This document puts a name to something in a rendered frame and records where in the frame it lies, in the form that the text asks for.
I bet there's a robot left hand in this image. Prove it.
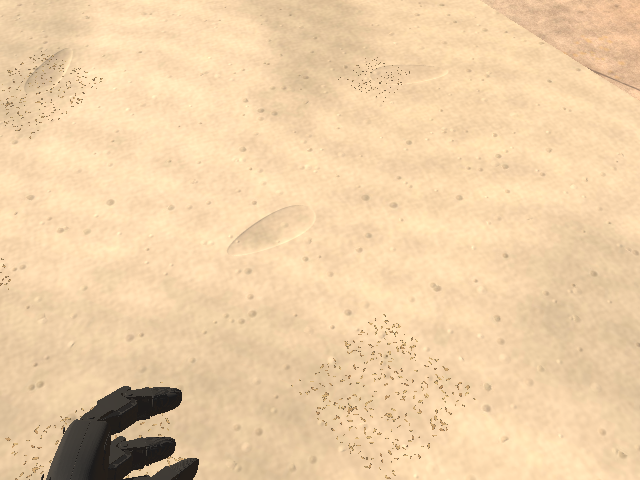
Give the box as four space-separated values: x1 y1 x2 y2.
41 386 199 480

